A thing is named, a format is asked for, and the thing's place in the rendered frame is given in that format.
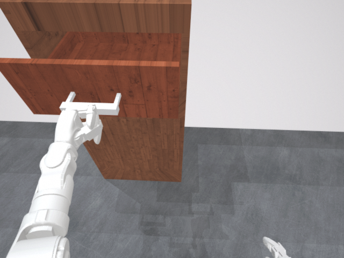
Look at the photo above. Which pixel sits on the handle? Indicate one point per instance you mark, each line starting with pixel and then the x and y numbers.
pixel 102 108

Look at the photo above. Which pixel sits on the left robot hand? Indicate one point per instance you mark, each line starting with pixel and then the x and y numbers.
pixel 71 129

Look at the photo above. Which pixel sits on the left robot upper arm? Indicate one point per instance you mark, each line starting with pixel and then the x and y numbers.
pixel 47 247

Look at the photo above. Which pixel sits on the right robot hand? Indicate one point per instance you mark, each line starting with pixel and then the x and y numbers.
pixel 276 249

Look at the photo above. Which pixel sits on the cabinet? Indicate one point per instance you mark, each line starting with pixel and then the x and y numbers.
pixel 131 148

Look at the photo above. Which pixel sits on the drawer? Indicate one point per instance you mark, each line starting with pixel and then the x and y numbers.
pixel 143 67

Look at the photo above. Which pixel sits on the robot left forearm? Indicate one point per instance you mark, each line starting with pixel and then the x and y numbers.
pixel 48 214

